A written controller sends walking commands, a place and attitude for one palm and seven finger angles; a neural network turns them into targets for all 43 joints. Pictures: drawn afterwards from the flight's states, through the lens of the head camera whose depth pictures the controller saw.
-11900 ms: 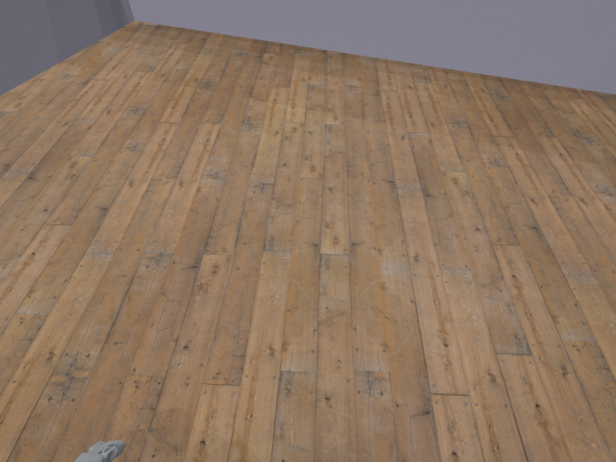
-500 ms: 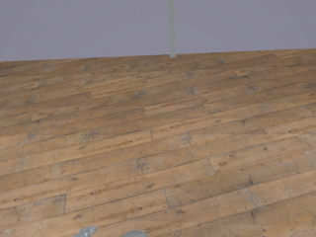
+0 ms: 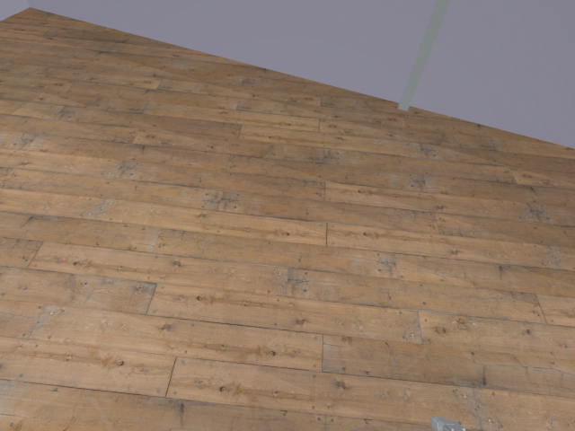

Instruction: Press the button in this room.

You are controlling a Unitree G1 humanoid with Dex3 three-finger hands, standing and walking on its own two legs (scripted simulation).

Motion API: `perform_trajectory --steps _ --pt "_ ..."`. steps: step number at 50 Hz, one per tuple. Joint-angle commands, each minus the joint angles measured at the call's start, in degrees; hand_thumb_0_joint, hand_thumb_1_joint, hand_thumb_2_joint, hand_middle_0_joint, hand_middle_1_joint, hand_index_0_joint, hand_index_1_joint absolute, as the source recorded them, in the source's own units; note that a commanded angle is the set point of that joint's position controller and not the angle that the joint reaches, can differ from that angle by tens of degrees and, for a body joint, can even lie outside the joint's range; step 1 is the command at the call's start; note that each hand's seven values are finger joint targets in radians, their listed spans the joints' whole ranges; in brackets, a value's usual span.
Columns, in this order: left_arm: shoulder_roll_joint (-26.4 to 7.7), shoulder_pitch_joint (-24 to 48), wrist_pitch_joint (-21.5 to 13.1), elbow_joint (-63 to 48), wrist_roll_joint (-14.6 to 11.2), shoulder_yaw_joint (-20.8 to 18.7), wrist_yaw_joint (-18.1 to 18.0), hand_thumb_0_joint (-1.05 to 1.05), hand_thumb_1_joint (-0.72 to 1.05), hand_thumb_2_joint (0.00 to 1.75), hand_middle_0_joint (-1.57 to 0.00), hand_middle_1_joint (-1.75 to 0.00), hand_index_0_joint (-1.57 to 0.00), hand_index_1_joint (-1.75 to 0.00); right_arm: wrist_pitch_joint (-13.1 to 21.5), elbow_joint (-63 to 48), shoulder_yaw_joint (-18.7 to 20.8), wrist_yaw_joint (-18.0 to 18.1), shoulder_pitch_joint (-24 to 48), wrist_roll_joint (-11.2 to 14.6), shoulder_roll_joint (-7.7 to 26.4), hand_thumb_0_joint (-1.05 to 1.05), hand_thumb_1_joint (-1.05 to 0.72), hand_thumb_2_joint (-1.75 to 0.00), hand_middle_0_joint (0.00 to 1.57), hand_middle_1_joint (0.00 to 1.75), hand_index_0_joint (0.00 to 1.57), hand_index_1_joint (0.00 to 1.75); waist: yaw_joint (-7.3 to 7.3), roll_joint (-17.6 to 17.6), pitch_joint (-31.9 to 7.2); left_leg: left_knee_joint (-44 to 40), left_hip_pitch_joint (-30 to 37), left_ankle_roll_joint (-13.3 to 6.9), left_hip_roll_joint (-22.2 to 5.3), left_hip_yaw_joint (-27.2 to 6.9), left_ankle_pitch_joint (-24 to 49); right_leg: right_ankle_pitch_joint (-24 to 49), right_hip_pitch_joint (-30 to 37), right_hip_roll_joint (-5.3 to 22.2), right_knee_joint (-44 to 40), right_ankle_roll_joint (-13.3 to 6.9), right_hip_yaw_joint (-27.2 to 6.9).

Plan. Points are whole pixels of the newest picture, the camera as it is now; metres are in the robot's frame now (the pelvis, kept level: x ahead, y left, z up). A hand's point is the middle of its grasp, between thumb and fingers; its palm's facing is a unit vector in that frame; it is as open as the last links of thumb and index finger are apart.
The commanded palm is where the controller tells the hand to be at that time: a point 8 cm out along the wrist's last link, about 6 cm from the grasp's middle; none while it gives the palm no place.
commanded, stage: turn or walk to find it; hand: left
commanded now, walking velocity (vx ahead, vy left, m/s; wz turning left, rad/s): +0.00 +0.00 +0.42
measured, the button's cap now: out of the picture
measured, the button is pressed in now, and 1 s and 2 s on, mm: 0 0 0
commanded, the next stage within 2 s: none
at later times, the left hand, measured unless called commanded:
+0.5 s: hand out of the picture +0.04 +0.16 -0.13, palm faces +0.22 -0.94 -0.27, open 7.4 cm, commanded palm none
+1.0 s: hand out of the picture -0.12 +0.20 -0.17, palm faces +0.48 -0.85 -0.24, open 7.4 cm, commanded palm none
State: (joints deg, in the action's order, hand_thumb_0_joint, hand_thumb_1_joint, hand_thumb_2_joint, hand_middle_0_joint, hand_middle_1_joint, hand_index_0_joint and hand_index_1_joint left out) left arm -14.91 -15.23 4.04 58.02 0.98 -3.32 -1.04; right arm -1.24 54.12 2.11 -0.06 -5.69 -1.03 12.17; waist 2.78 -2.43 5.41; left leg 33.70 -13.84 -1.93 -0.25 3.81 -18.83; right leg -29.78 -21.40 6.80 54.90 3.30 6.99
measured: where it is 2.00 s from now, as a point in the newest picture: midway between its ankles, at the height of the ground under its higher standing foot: outside the picture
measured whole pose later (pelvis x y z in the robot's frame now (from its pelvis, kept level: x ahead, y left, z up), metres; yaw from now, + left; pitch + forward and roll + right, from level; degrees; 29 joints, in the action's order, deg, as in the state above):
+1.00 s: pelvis -0.06 -0.01 +0.01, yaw +26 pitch -1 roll -1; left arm -15.3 -12.6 3.9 56.9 0.9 -3.7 -0.4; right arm -1.1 54.5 2.0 0.3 -7.9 -1.1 11.3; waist 1.8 -2.0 4.4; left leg 29.4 -12.9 -2.0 0.0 1.9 -15.7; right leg -24.5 -25.7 5.8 61.2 4.3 3.7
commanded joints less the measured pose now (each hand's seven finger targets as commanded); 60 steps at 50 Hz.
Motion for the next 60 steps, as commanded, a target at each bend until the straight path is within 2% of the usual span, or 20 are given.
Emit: perform_trajectory --steps 1,13,16,17,18,19,20,22,24,35,37,39,40,41,42,44,46,48,56,60 --pt "-4.0 2.33 -2.13 -5.2 -0.05 -1.06 0.34 0.0 0.9 0.9 -0.2 -0.3 -0.2 -0.3 0.95 -2.33 2.4 1.17 -2.89 0.14 10.78 0.0 -0.9 -0.9 0.2 0.3 0.2 0.3 -2.78 10.66 -5.98 -14.19 7.96 -6.87 -14.04 -13.75 34.13 5.36 -9.06 0.01 9.98 1.37 -5.25" --pt "-1.94 5.58 -2.51 -8.85 -0.48 -0.48 -0.02 0.0 0.9 0.9 -0.2 -0.3 -0.2 -0.3 0.14 -2.93 3.89 0.63 -5.42 -0.49 10.91 0.0 -0.9 -0.9 0.2 0.3 0.2 0.3 -4.09 12.44 -6.33 -13.24 2.62 -7.76 -12.13 -21.03 24.83 4.56 0.42 -3.96 -11.31 1.05 -4.5" --pt "-2.57 0.37 -3.46 -7.67 -0.64 -0.77 -0.23 0.0 0.9 0.9 -0.2 -0.3 -0.2 -0.3 -0.03 -3.38 4.03 0.51 -4.59 -0.13 10.27 0.0 -0.9 -0.9 0.2 0.3 0.2 0.3 -1.32 10.14 -8.41 -8.05 -2.39 -5.21 -9.32 -21.02 23.24 15.02 11.6 -4.81 -27.26 0.5 -3.66" --pt "-4.74 -1.73 -4.09 -7.26 -0.34 -1.09 -0.48 0.0 0.9 0.9 -0.2 -0.3 -0.2 -0.3 0.09 -3.49 3.9 0.29 -5.08 0.32 8.45 0.0 -0.9 -0.9 0.2 0.3 0.2 0.3 -0.57 5.59 -9.67 -3.37 -7.25 -2.25 -6.12 -18.7 16.45 19.28 18.74 -1.1 -34.48 -0.26 -6.83" --pt "-9.73 -2.57 -4.69 -7.3 0.57 -2.1 -1.02 0.0 0.9 0.9 -0.2 -0.3 -0.2 -0.3 0.24 -4.47 3.22 -0.08 -6.51 0.77 4.41 0.0 -0.9 -0.9 0.2 0.3 0.2 0.3 -0.54 -9.77 -10.23 7.82 -18.14 2.13 1.66 -9.76 -0.58 22.04 25.2 13.0 -37.72 -4.88 -20.73" --pt "-11.22 -1.77 -4.48 -8.43 0.23 -2.15 -0.94 0.0 0.9 0.9 -0.2 -0.3 -0.2 -0.3 -0.39 -5.02 3.61 0.19 -5.77 0.1 5.34 0.0 -0.9 -0.9 0.2 0.3 0.2 0.3 -0.05 -12.59 -8.42 19.64 -18.87 3.32 3.25 -8.09 -14.09 23.4 17.2 21.14 -39.83 -10.59 -25.67" --pt "-9.75 0.54 -4.42 -9.02 -0.01 -2.58 -1.31 0.0 0.9 0.9 -0.2 -0.3 -0.2 -0.3 -1.35 -4.56 4.07 0.18 -5.16 -0.27 6.78 0.0 -0.9 -0.9 0.2 0.3 0.2 0.3 -0.53 -13.23 -6.8 27.81 -18.14 3.07 1.45 -10.18 -13.28 19.25 11.51 20.27 -41.33 -11.95 -25.05" --pt "-6.28 5.88 -4.39 -10.03 -0.05 -1.46 -0.98 0.0 0.9 0.9 -0.2 -0.3 -0.2 -0.3 -1.82 -2.16 4.15 -0.54 -6.3 -0.39 6.18 0.0 -0.9 -0.9 0.2 0.3 0.2 0.3 -3.38 -5.12 -1.52 35.64 -18.68 3.53 -0.35 -9.16 -6.12 18.06 7.03 13.95 -40.02 -10.07 -15.89" --pt "-4.65 6.41 -4.83 -10.09 0.0 -0.82 -0.84 0.0 0.9 0.9 -0.2 -0.3 -0.2 -0.3 -1.96 -0.88 3.81 -0.9 -8.8 -0.37 5.26 0.0 -0.9 -0.9 0.2 0.3 0.2 0.3 -4.1 -6.56 -2.18 36.82 -18.08 4.71 -0.79 -7.35 -1.87 23.57 8.51 10.84 -38.44 -8.65 -9.45" --pt "-8.43 -1.64 -4.34 -5.33 0.87 -2.08 -0.86 0.0 0.9 0.9 -0.2 -0.3 -0.2 -0.3 -1.07 -1.69 2.01 -0.68 -1.98 0.52 3.61 0.0 -0.9 -0.9 0.2 0.3 0.2 0.3 0.3 -9.47 -6.19 12.85 -11.32 5.54 -1.87 -0.81 -8.88 40.43 18.08 14.17 -32.4 -11.35 -4.94" --pt "-9.36 -1.19 -4.03 -4.98 0.82 -2.37 -0.79 0.0 0.9 0.9 -0.2 -0.3 -0.2 -0.3 -0.67 -1.6 1.82 -0.47 -3.31 0.66 3.81 0.0 -0.9 -0.9 0.2 0.3 0.2 0.3 -0.5 -10.0 -7.37 6.36 -7.17 5.01 -1.39 0.87 -6.84 40.86 17.05 14.54 -30.07 -10.71 -4.0" --pt "-9.26 0.37 -3.61 -4.97 0.3 -2.38 -0.61 0.0 0.9 0.9 -0.2 -0.3 -0.2 -0.3 -0.19 -0.84 1.93 -0.45 -6.51 0.49 4.78 0.0 -0.9 -0.9 0.2 0.3 0.2 0.3 -2.78 -7.6 -7.81 -4.7 0.86 4.26 -1.26 2.03 2.69 36.07 12.63 13.0 -25.63 -7.19 -0.43" --pt "-7.78 0.67 -3.18 -5.28 -0.15 -2.15 -0.44 0.0 0.9 0.9 -0.2 -0.3 -0.2 -0.3 0.26 -0.62 2.44 -0.63 -8.37 0.42 6.77 0.0 -0.9 -0.9 0.2 0.3 0.2 0.3 -4.07 -1.33 -8.76 -11.24 8.02 3.17 -3.66 -1.35 9.72 29.16 6.73 10.65 -19.08 -4.28 1.74" --pt "-4.14 -0.34 -2.77 -7.07 -0.48 -1.75 -0.12 0.0 0.9 0.9 -0.2 -0.3 -0.2 -0.3 0.81 -0.98 3.78 -0.43 -9.91 -0.11 12.69 0.0 -0.9 -0.9 0.2 0.3 0.2 0.3 -4.81 15.01 -9.1 -14.23 14.34 -2.24 -16.89 -18.81 23.31 8.42 -6.6 3.26 -7.91 0.04 4.65" --pt "-2.7 3.03 -2.41 -9.0 -0.05 -0.62 -0.11 0.0 0.9 0.9 -0.2 -0.3 -0.2 -0.3 0.31 -0.6 4.3 -0.18 -12.03 -0.06 16.01 0.0 -0.9 -0.9 0.2 0.3 0.2 0.3 -6.35 18.4 -7.79 -15.91 11.13 -8.18 -23.87 -23.88 30.85 -7.66 -9.76 0.49 0.87 0.81 1.43" --pt "-3.51 7.34 -1.62 -8.39 -0.14 -1.0 -0.32 0.0 0.9 0.9 -0.2 -0.3 -0.2 -0.3 0.45 -0.26 3.78 1.06 -9.53 -0.22 13.57 0.0 -0.9 -0.9 0.2 0.3 0.2 0.3 -6.01 17.38 -5.38 -16.15 6.61 -8.35 -19.77 -21.93 26.55 -2.5 -11.48 0.54 8.4 0.53 -5.04" --pt "-3.65 5.08 -1.99 -6.33 0.03 -1.28 0.45 0.0 0.9 0.9 -0.2 -0.3 -0.2 -0.3 0.8 -1.71 2.73 1.18 -4.57 -0.19 10.75 0.0 -0.9 -0.9 0.2 0.3 0.2 0.3 -3.43 11.62 -4.14 -15.63 5.19 -6.57 -15.06 -15.92 26.56 4.69 -10.26 0.32 9.79 0.87 -5.33" --pt "-3.76 3.56 -1.98 -5.52 -0.08 -1.16 0.47 0.0 0.9 0.9 -0.2 -0.3 -0.2 -0.3 1.06 -2.12 2.58 1.11 -4.19 0.04 10.4 0.0 -0.9 -0.9 0.2 0.3 0.2 0.3 -3.0 10.44 -5.16 -15.61 5.61 -6.23 -13.22 -14.0 27.74 6.79 -8.67 -0.23 9.0 1.36 -5.32" --pt "-2.64 7.25 -2.17 -8.15 -0.25 -0.68 0.1 0.0 0.9 0.9 -0.2 -0.3 -0.2 -0.3 0.62 -2.0 3.56 0.89 -7.59 -0.27 10.59 0.0 -0.9 -0.9 0.2 0.3 0.2 0.3 -4.96 10.3 -6.52 -14.4 8.49 -8.29 -13.4 -19.64 27.47 4.24 -7.37 -2.3 -1.53 1.74 -5.82" --pt "-2.1 5.61 -2.74 -8.54 -0.61 -0.45 -0.09 0.0 0.9 0.9 -0.2 -0.3 -0.2 -0.3 0.17 -2.62 3.89 0.75 -6.11 -0.5 10.62 0.0 -0.9 -0.9 0.2 0.3 0.2 0.3 -4.03 11.57 -7.13 -11.88 3.78 -7.78 -12.1 -22.16 29.31 4.82 0.97 -4.46 -13.55 0.78 -4.91"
